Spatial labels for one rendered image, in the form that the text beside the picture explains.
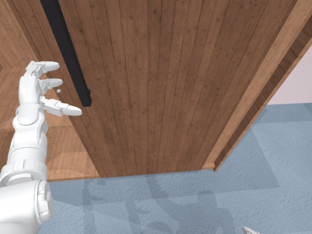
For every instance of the robot left upper arm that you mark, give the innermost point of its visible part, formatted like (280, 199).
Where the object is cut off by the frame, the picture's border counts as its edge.
(24, 207)

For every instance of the handle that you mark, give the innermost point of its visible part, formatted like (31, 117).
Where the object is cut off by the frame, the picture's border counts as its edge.
(58, 25)

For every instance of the wardrobe door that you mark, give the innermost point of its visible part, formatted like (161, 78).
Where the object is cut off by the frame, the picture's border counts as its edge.
(295, 22)
(165, 75)

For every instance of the robot left forearm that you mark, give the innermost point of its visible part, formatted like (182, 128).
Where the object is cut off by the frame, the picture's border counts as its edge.
(28, 149)

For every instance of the robot left hand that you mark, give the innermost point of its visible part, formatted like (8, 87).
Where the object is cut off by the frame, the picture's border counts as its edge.
(31, 88)

